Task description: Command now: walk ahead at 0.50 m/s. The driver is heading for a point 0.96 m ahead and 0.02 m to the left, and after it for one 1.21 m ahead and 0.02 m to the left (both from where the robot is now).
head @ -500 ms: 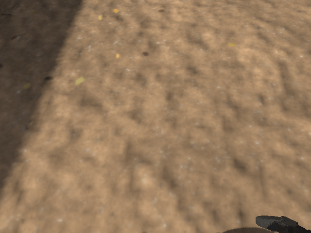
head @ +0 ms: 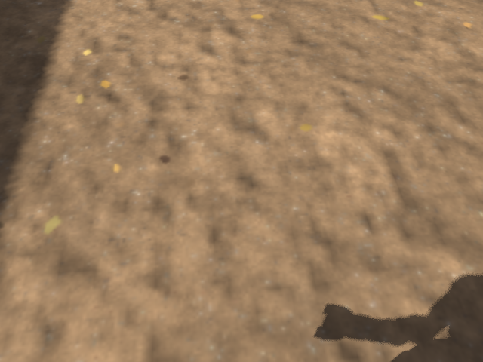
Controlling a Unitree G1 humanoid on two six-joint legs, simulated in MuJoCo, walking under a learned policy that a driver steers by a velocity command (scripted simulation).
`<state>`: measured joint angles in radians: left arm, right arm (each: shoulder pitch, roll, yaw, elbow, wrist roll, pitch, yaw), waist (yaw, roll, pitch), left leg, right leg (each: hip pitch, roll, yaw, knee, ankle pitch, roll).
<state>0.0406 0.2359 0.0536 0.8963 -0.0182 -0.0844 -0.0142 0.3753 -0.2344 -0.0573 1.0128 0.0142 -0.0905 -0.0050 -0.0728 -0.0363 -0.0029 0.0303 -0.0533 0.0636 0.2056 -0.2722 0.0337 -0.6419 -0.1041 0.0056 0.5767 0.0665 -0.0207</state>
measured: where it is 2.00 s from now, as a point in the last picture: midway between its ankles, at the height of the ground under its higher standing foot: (229, 182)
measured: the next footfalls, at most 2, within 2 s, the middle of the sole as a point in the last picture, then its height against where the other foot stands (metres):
right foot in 0.10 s outside the picture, level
left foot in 0.64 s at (199, 342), level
